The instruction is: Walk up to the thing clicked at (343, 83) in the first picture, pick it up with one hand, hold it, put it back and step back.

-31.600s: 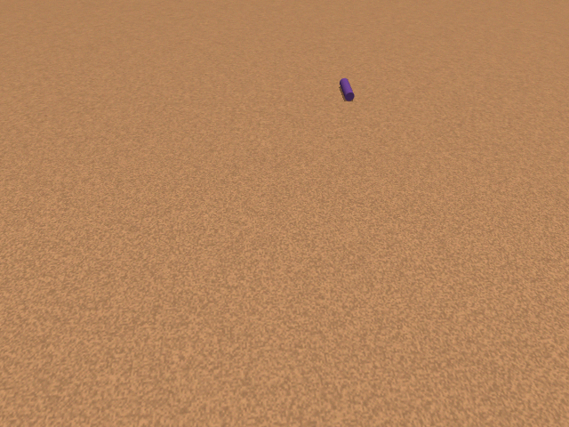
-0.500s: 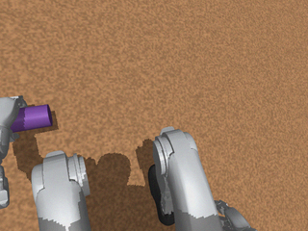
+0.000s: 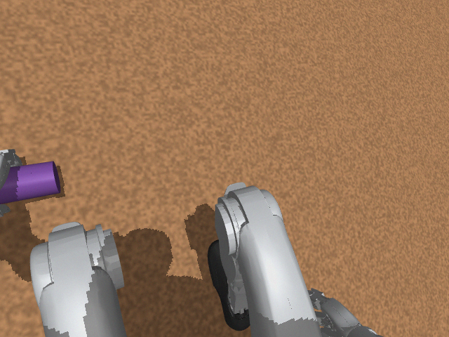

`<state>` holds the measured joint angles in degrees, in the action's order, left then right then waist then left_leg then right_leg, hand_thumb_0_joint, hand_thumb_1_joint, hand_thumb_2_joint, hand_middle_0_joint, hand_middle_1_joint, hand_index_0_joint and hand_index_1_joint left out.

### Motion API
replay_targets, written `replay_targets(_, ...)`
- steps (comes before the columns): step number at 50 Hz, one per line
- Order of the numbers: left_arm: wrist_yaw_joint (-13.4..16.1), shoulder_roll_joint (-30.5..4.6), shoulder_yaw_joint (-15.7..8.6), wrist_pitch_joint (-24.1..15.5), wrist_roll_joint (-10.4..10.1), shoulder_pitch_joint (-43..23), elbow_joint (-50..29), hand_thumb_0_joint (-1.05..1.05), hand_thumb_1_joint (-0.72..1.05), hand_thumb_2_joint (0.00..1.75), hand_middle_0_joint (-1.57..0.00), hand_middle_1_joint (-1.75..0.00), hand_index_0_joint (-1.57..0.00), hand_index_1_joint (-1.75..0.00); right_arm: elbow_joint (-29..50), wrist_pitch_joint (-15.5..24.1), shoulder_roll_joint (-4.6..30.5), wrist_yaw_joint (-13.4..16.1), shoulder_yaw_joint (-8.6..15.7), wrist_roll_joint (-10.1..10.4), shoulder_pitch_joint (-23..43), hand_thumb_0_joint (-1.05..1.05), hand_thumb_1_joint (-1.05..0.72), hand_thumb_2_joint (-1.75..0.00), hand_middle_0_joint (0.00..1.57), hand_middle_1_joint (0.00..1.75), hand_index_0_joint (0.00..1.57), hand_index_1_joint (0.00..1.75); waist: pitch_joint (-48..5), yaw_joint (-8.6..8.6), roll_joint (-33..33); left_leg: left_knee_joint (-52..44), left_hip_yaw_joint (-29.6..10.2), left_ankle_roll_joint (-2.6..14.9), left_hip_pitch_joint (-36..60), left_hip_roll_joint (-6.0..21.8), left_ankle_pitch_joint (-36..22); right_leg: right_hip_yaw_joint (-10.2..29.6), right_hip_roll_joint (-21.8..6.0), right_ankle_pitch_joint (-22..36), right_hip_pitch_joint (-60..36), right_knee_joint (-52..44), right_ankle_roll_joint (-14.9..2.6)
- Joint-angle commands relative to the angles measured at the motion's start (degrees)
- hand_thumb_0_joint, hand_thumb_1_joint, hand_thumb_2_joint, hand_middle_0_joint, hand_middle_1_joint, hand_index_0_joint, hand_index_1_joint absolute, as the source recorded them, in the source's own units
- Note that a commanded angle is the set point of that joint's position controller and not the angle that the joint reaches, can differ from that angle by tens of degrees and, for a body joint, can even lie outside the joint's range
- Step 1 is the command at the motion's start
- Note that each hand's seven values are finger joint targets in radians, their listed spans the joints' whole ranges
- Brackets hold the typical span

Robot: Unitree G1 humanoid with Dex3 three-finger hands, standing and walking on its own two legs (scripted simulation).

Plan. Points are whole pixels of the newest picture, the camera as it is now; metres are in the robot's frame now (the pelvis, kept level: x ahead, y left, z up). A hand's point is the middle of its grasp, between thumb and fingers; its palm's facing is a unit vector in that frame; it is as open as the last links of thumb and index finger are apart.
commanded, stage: rest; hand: left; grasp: from above
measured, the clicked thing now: out of the picture +0.40 +0.31 -0.25
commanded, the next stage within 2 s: open in 0.42 s
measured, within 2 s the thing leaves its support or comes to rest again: rests again in 0.06 s
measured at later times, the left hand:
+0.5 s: hand out of the picture +0.40 +0.29 -0.23, palm faces -0.47 -0.13 -0.87, open 9.1 cm
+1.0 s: hand out of the picture +0.40 +0.30 -0.24, palm faces -0.45 -0.14 -0.88, open 11.6 cm
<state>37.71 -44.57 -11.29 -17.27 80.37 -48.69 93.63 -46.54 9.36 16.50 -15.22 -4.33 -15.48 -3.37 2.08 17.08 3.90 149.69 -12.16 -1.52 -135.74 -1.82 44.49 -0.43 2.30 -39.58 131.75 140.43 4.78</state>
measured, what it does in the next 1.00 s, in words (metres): stands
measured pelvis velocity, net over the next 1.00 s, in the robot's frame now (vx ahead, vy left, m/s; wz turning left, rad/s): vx -0.01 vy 0.01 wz -0.04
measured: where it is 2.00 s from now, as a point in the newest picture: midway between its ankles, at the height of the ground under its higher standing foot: (174, 328)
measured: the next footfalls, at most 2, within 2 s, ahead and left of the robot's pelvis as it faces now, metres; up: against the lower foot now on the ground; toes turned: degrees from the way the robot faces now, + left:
none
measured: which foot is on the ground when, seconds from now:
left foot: down 0.00-1.00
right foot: down 0.00-1.00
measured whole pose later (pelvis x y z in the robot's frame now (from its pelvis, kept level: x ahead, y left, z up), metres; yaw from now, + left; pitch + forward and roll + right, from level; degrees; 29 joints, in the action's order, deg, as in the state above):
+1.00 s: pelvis -0.01 +0.01 +0.00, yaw -3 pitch +26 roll -15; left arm 40.3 -50.6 -8.4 -16.2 78.7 -53.8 101.8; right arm -45.6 15.4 18.5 -19.6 -10.3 -18.2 -1.7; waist 5.7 19.2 5.4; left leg 151.1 -14.6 -0.5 -134.6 -1.7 43.9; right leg -2.9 2.9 -38.3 128.8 139.0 4.7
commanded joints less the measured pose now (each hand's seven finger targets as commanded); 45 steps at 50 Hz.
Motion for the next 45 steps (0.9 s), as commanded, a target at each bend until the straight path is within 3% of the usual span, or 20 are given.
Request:
replay_targets(1,3.88,-15.9,-2.04,-0.05,-1.12,-19.3,-6.23,0.0,0.79,0.8,-1.1,-0.63,-1.11,-0.62,0.41,1.01,18.08,-0.37,4.43,-0.56,-11.0,0.0,-0.9,-0.9,0.2,0.3,0.2,0.3,-35.51,2.36,-24.73,-16.24,8.45,1.79,29.77,0.85,-16.37,-12.7,0.74,16.56,-17.2,-9.36,-4.21)
replay_targets(2,4.21,-16.69,-2.48,-0.02,-1.17,-17.84,-4.9,0.0,0.79,0.78,-1.09,-0.64,-1.1,-0.62,-0.01,0.96,17.71,-0.43,3.88,-0.51,-10.47,0.0,-0.89,-0.9,0.2,0.3,0.2,0.3,-35.74,1.67,-24.2,-16.98,8.12,1.79,29.05,0.78,-15.14,-12.53,0.92,15.3,-17.77,-9.68,-4.52)
replay_targets(3,3.96,-15.13,-1.04,-0.02,-1.09,-18.43,-4.77,0.0,0.78,0.8,-1.09,-0.64,-1.1,-0.63,0.77,1.13,18.54,-0.52,4.32,-0.6,-10.26,0.0,-0.9,-0.9,0.2,0.3,0.2,0.3,-35.3,2.49,-24.21,-17.11,8.15,1.7,29.27,0.7,-15.46,-12.81,0.84,15.61,-17.09,-9.5,-4.25)
replay_targets(4,3.97,-14.62,-0.66,-0.01,-1.29,-17.76,-4.21,0.0,0.79,0.77,-1.07,-0.65,-1.1,-0.63,0.66,1.3,18.21,-0.67,4.12,-0.68,-9.79,0.0,-0.9,-0.9,0.2,0.3,0.2,0.3,-35.6,1.93,-25.06,-17.69,7.81,1.64,29.88,0.71,-14.99,-13.04,0.97,14.89,-16.75,-9.4,-4.29)
replay_targets(5,3.86,-16.06,-1.5,0.01,-1.19,-17.46,-3.09,0.0,0.79,0.79,-1.09,-0.65,-1.1,-0.64,0.3,1.41,18.59,-0.75,4.04,-0.9,-10.41,0.0,-0.9,-0.9,0.2,0.3,0.2,0.3,-35.63,2.43,-24.84,-17.02,7.76,1.73,29.83,0.86,-15.57,-13.23,0.96,15.73,-17.51,-9.31,-4.09)
replay_targets(7,3.38,-15.67,-0.21,-0.1,-1.02,-18.96,-2.06,0.0,0.79,0.78,-1.09,-0.65,-1.1,-0.63,0.84,2.01,18.55,-1.06,3.49,-0.95,-9.88,0.0,-0.9,-0.9,0.2,0.3,0.2,0.3,-34.91,2.73,-24.21,-16.55,7.76,1.82,28.8,0.74,-14.66,-13.0,0.99,15.21,-17.57,-9.32,-4.25)
replay_targets(9,3.73,-17.37,-1.58,-0.07,-1.1,-18.3,-1.43,0.0,0.79,0.79,-1.1,-0.63,-1.11,-0.62,0.4,2.01,18.58,-1.26,2.66,-1.05,-10.19,0.0,-0.9,-0.9,0.2,0.3,0.2,0.3,-34.52,2.49,-23.9,-16.72,7.05,1.71,28.28,0.78,-15.24,-13.29,0.92,15.31,-17.54,-8.77,-4.27)
replay_targets(12,3.74,-16.48,-0.6,-0.44,-0.66,-18.61,0.44,0.0,0.81,0.8,-1.1,-0.64,-1.12,-0.63,0.66,2.18,18.13,-1.72,1.45,-1.66,-10.09,0.0,-0.89,-0.9,0.2,0.3,0.2,0.3,-33.82,3.55,-23.65,-16.31,6.78,1.73,28.95,1.02,-15.85,-13.62,1.16,16.2,-18.15,-8.92,-3.98)
replay_targets(14,4.26,-16.97,-0.23,-0.69,-1.11,-19.06,0.02,0.0,0.8,0.78,-1.1,-0.63,-1.11,-0.62,0.78,2.28,19.69,-1.61,2.18,-1.88,-9.68,0.0,-0.9,-0.9,0.2,0.3,0.2,0.3,-33.65,3.5,-24.23,-16.82,6.74,1.77,28.19,0.89,-14.77,-13.4,1.28,15.21,-18.23,-9.67,-4.13)
replay_targets(15,4.37,-17.29,0.15,-0.6,-0.91,-18.47,1.26,0.0,0.79,0.78,-1.09,-0.64,-1.1,-0.63,0.34,2.44,18.77,-1.74,1.24,-1.68,-8.98,0.0,-0.9,-0.9,0.2,0.3,0.2,0.3,-32.6,2.94,-24.43,-16.74,6.6,1.75,27.08,1.02,-14.03,-13.2,1.46,14.5,-18.16,-9.5,-4.51)
replay_targets(17,4.48,-17.69,0.13,-0.63,-0.34,-18.41,1.98,0.0,0.79,0.82,-1.11,-0.63,-1.11,-0.63,0.73,2.6,19.16,-1.83,0.93,-2.12,-9.48,0.0,-0.9,-0.9,0.2,0.3,0.2,0.3,-32.49,3.82,-23.88,-16.79,6.51,1.76,27.85,0.98,-13.76,-13.61,1.41,14.15,-17.56,-9.34,-4.33)
replay_targets(26,5.44,-17.13,2.42,-0.37,-0.92,-19.0,3.57,0.0,0.75,0.73,-1.07,-0.6,-1.08,-0.59,0.87,4.2,19.74,-2.44,-0.81,-3.24,-7.18,0.0,-0.9,-0.9,0.2,0.3,0.2,0.3,-30.28,4.24,-22.76,-16.29,5.71,1.7,26.52,1.3,-11.93,-13.57,1.7,13.0,-18.05,-10.31,-4.53)
replay_targets(28,5.67,-17.17,2.87,-0.05,-1.23,-19.46,2.4,0.0,0.59,0.83,-0.91,-0.67,-0.92,-0.67,0.77,4.71,20.08,-2.5,-0.69,-3.13,-6.73,0.0,-0.89,-0.9,0.2,0.3,0.2,0.3,-30.08,4.21,-22.72,-16.34,5.7,1.8,26.21,1.34,-10.96,-13.38,1.73,12.15,-18.31,-10.99,-4.68)
replay_targets(34,5.95,-16.87,2.9,0.5,-1.51,-19.57,2.14,0.0,0.12,0.78,-0.59,-0.72,-0.59,-0.72,0.82,5.51,20.75,-3.3,-0.66,-3.16,-6.85,0.0,-0.89,-0.9,0.2,0.3,0.2,0.3,-29.7,4.39,-24.77,-17.41,4.3,1.26,28.17,1.69,-12.35,-13.96,1.45,13.63,-17.46,-9.71,-4.54)
replay_targets(39,5.85,-17.09,2.9,0.68,-1.39,-20.07,1.9,0.0,-0.1,0.79,-0.4,-0.78,-0.41,-0.77,1.09,5.91,20.95,-3.9,-1.02,-3.04,-7.2,0.0,-0.89,-0.9,0.2,0.3,0.2,0.3,-29.51,4.94,-24.43,-17.41,4.39,1.26,28.39,1.63,-12.59,-13.99,1.46,13.94,-18.13,-10.32,-4.48)
replay_targets(41,5.53,-16.05,4.31,0.82,-1.77,-20.52,1.17,0.0,-0.17,0.82,-0.37,-0.79,-0.36,-0.8,0.91,6.23,21.61,-3.86,-0.26,-2.73,-6.19,0.0,-0.89,-0.9,0.2,0.3,0.2,0.3,-29.74,4.79,-24.9,-16.72,5.11,1.45,28.09,1.59,-11.81,-13.46,1.72,13.34,-18.7,-11.0,-4.57)
replay_targets(42,5.92,-17.69,2.64,0.76,-2.03,-20.55,1.86,0.0,-0.2,0.85,-0.34,-0.83,-0.34,-0.83,0.71,6.16,21.16,-3.77,-0.57,-2.74,-6.9,0.0,-0.89,-0.9,0.2,0.3,0.2,0.3,-30.23,4.4,-24.4,-17.27,4.72,1.42,27.4,1.6,-11.63,-13.53,1.78,13.17,-19.18,-11.37,-4.78)
replay_targets(45,5.0,-16.29,3.09,1.19,-2.18,-18.95,3.12,0.0,-0.28,0.97,-0.31,-0.86,-0.28,-0.89,0.9,6.42,20.35,-4.2,-0.93,-2.55,-7.18,0.0,-0.89,-0.9,0.2,0.3,0.2,0.3,-29.39,4.6,-23.52,-16.79,4.48,1.35,28.1,1.63,-13.03,-13.9,1.36,14.37,-18.43,-10.26,-4.48)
